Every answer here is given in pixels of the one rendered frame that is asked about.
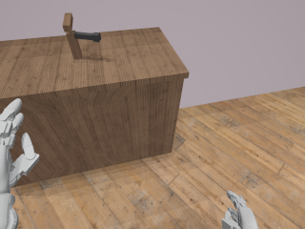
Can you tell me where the robot right hand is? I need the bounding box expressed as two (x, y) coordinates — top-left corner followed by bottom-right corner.
(221, 191), (258, 229)

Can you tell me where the robot left forearm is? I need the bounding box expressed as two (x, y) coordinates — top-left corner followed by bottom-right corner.
(0, 193), (19, 229)

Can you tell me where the robot left hand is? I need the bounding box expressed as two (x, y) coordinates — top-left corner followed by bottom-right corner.
(0, 98), (40, 194)

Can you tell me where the counter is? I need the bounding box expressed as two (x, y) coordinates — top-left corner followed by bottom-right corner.
(0, 12), (189, 188)

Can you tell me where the tap lever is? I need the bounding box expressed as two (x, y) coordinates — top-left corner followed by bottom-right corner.
(73, 31), (101, 42)

